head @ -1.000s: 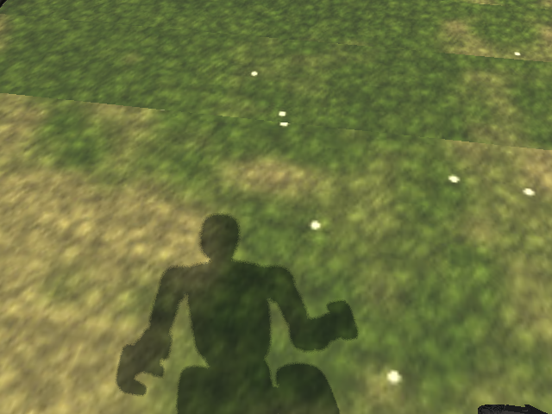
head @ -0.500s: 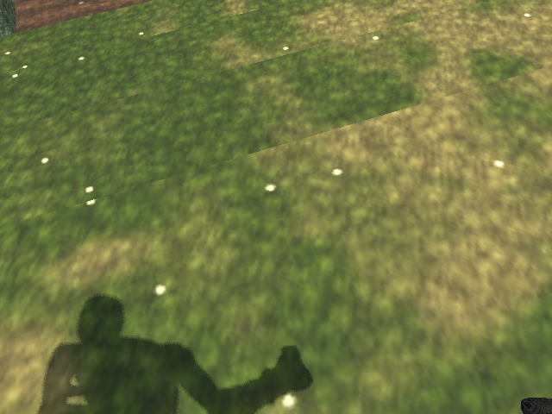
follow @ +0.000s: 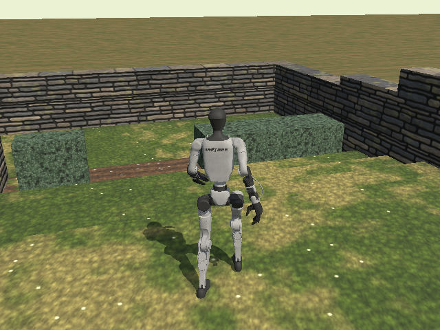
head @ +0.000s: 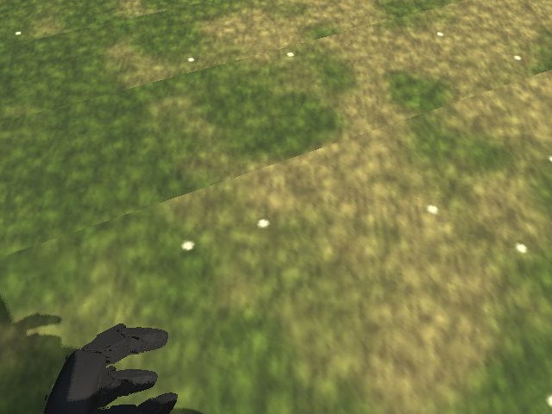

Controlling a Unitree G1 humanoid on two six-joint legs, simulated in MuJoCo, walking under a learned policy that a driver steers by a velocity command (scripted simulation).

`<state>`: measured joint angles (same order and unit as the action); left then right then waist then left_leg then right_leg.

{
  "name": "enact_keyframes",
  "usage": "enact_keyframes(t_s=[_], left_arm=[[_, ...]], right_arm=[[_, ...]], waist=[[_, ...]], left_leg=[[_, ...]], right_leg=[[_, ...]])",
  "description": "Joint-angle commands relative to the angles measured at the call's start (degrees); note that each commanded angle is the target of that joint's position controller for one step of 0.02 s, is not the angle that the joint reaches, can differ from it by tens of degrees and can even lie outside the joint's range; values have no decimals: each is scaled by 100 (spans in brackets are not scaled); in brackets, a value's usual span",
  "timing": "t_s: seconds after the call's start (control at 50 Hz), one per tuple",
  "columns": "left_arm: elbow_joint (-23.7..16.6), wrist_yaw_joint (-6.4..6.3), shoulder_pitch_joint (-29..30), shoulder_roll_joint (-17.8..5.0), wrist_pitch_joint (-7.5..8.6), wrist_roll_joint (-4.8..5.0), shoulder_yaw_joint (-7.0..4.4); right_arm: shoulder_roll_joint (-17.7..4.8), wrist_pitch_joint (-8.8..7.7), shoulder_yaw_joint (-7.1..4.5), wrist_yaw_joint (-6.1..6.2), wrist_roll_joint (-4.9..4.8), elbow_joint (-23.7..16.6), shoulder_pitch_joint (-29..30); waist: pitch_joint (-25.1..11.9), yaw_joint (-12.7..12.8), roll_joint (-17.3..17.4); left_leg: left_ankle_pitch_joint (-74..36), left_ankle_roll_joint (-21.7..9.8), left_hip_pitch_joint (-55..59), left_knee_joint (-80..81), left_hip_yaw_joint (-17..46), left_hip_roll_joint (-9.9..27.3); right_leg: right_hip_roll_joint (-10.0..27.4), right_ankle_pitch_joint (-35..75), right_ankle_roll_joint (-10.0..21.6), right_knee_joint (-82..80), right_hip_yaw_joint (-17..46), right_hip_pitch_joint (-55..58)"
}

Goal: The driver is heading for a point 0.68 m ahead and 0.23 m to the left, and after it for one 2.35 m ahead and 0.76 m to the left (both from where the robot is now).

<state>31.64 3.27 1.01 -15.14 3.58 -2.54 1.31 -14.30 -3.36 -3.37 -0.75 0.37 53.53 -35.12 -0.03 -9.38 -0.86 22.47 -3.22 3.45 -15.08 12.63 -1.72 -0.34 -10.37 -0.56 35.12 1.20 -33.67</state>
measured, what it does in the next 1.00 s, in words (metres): walks ahead, turning left: right foot, then left foot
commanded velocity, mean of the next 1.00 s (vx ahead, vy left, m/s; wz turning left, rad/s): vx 0.76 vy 0.00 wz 0.68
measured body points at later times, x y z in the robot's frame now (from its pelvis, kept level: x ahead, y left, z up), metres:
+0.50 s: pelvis +0.42 +0.07 -0.04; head +0.45 +0.08 +0.41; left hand +0.26 +0.29 -0.17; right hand +0.74 -0.06 -0.11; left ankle +0.53 +0.13 -0.74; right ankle +0.19 -0.14 -0.65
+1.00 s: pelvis +0.77 +0.21 +0.01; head +0.79 +0.24 +0.45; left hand +0.61 +0.43 -0.12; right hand +1.09 +0.17 -0.06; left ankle +0.65 +0.27 -0.65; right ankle +0.89 +0.18 -0.73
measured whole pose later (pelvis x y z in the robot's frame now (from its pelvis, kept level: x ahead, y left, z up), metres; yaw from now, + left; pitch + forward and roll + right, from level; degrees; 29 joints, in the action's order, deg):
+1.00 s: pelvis +0.77 +0.21 +0.01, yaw +43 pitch +2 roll -1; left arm 45.5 3.1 -20.7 -16.8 4.7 -1.7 -0.1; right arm -18.4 -4.0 -0.7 -1.4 5.7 35.0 -6.4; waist 1.6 3.4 -0.3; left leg 32.4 7.9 -29.2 -65.7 3.4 -1.6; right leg -5.3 -4.0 3.9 23.0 6.9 -20.4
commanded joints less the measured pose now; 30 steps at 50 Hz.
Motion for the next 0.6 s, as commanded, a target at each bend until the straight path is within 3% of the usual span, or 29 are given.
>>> enact_keyframes(t_s=[0.02, 0.04, 0.06, 0.08, 0.1, 0.12, 0.14, 0.16, 0.2, 0.26, 0.3, 0.34, 0.36, 0.38, 0.4, 0.42, 0.44, 0.46, 0.48, 0.5, 0.52, 0.54, 0.56, 0.6], left_arm=[[21, -222, -1116, -858, 127, 23, -360], [259, -375, -2132, -1186, 135, -33, -517], [364, -491, -3095, -1655, 145, -200, -672], [352, -482, -2799, -1735, 70, -167, -682], [323, -485, -2112, -1227, 35, -119, -604], [367, -459, -1923, -834, 49, -76, -518], [468, -436, -1882, -654, 77, -79, -476], [591, -440, -1901, -555, 121, -49, -443], [837, -385, -2019, -404, 247, 81, -417], [1060, -328, -2035, -309, 361, 133, -396], [1144, -342, -1859, -428, 417, 112, -423], [1277, -372, -1972, -576, 421, 114, -450], [1355, -390, -2166, -726, 426, 122, -469], [1409, -413, -2360, -889, 410, 120, -498], [1397, -458, -2435, -1110, 335, 112, -539], [1357, -502, -2359, -1338, 240, 96, -594], [1284, -532, -2142, -1509, 134, 62, -639], [1153, -514, -1877, -1525, 56, 31, -644], [1207, -396, -1934, -1235, 39, -32, -603], [745, -349, -2434, -540, 106, -46, -409], [316, -386, -1948, -938, 240, 32, -415], [227, -391, -1555, -1017, 339, 28, -381], [284, -394, -1527, -1010, 364, 18, -354], [358, -388, -1663, -927, 158, -143, -303]], right_arm=[[-1376, -168, -301, -2, -88, -488, 931], [-1380, -244, -313, -53, -113, -595, 1154], [-625, -310, -149, -31, -174, -816, 1064], [-571, -215, -83, -4, -248, -1054, 997], [-763, -98, -115, 10, -109, -1011, 1359], [-740, -32, -110, -53, 8, -988, 1568], [-638, 31, -99, -121, 65, -965, 1677], [-539, 114, -88, -189, 133, -999, 1744], [-368, 280, -30, -285, 165, -1171, 2065], [-324, 341, 48, -410, 171, -1556, 2729], [-376, 322, 115, -485, 132, -1806, 3152], [-402, 294, 189, -572, 133, -1946, 3620], [-386, 279, 220, -592, 128, -2013, 3803], [-457, 273, 213, -581, 113, -1971, 3760], [-563, 277, 186, -533, 93, -1863, 3421], [-715, 279, 139, -478, 81, -1718, 2878], [-957, 274, 30, -409, 92, -1464, 1919], [-1272, 259, -142, -295, 110, -1062, 634], [-1558, 291, -316, -117, 51, -892, 507], [-2219, 403, -421, -43, 157, -1181, 1240], [-2293, 446, -494, -18, 129, -1402, 1013], [-2056, 424, -462, 45, 84, -1327, 1118], [-1767, 358, -396, 82, 82, -1261, 1310], [-1475, 181, -273, 151, 68, -1303, 1721]], waist=[[-578, 1412, 574], [-1129, 1959, 406], [-2060, 2140, -723], [-2226, 1800, -1427], [-1089, 1570, -866], [-494, 1469, -423], [-105, 1337, -286], [158, 1190, -419], [524, 1042, -579], [675, 867, -437], [832, 730, -413], [975, 799, -74], [946, 851, -37], [756, 821, -64], [473, 636, -253], [95, 294, -437], [-419, -233, -538], [-986, -765, -425], [-839, -519, 348], [-1018, 485, 1580], [-1932, 89, 874], [-1119, 207, 223], [-305, 553, -237], [312, 1104, -474]], left_leg=[[-5110, -495, -1835, -1449, 447, 616], [-4313, -372, -2813, -2870, 347, 330], [-920, -317, -3900, -4817, -136, -158], [399, -336, -4575, -5860, -534, -209], [-207, -355, -4967, -6159, -646, 195], [-497, -333, -4972, -6038, -748, 417], [-598, -283, -4862, -5903, -778, 567], [-618, -229, -4821, -5821, -789, 674], [-696, -160, -5030, -5722, -829, 867], [-1419, -153, -5275, -5478, -1036, 857], [-1976, -197, -4963, -4680, -1291, 819], [-2408, -358, -4243, -3563, -1902, 587], [-2508, -474, -3813, -3173, -2183, 380], [-2485, -571, -3460, -3038, -2429, 89], [-2215, -666, -3110, -3010, -2532, -146], [-1886, -764, -2538, -2982, -2503, -322], [-1574, -909, -1471, -2991, -2344, -466], [-1452, -1117, 123, -2607, -1941, -501], [-1051, -1253, 1087, -2244, -1292, -207], [-1725, -1885, 2025, -2080, 1348, 1103], [-563, -2479, 2486, -842, 2954, 1558], [-64, -2245, 1714, -135, 3096, 1597], [-276, -2009, 640, 61, 2665, 1426], [-1682, -1829, -953, 32, 1721, 916]], right_leg=[[-428, 141, 226, -479, -298, 3439], [181, -298, 380, -374, 159, 4930], [1975, -2917, 653, -887, 2235, 6217], [2790, -4419, 880, -1987, 4510, 5740], [2492, -4090, 902, -2030, 4023, 4827], [2253, -3169, 895, -2032, 3083, 4192], [2028, -2248, 852, -2195, 2378, 3671], [1830, -1802, 777, -2355, 1825, 3299], [1728, -955, 681, -2586, 1076, 3017], [1491, 585, 526, -2802, -142, 2904], [1294, 1420, 422, -2962, -905, 2626], [1071, 2337, 291, -3131, -1523, 2497], [1094, 3522, 243, -3010, -1647, 2594], [1113, 5098, 197, -2660, -1710, 2945], [1194, 6397, 155, -2063, -1735, 3338], [1312, 7234, 133, -1218, -1691, 3520], [1448, 7615, 171, 61, -1588, 3344], [1449, 6874, 236, 1785, -1442, 2612], [639, 1735, 139, 3920, -1391, 1255], [-47, -2012, -142, 6052, -992, -835], [-58, -1550, -93, 6308, 201, -1587], [238, -1165, -61, 5764, 361, -1822], [490, -939, -62, 5093, 316, -1585], [747, -1150, -251, 4334, 308, -796]])
Next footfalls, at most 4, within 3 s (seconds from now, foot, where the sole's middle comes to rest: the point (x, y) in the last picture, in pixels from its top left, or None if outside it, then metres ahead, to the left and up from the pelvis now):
0.04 right None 0.18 -0.13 -0.77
0.48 left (171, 379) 0.56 0.15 -0.77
0.84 right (144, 253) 0.92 0.21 -0.77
1.18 left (79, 304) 0.79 0.38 -0.77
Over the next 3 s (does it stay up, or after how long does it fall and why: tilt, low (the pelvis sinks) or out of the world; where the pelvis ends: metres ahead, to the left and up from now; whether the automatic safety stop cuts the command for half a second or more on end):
stays up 1.25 0.51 -0.19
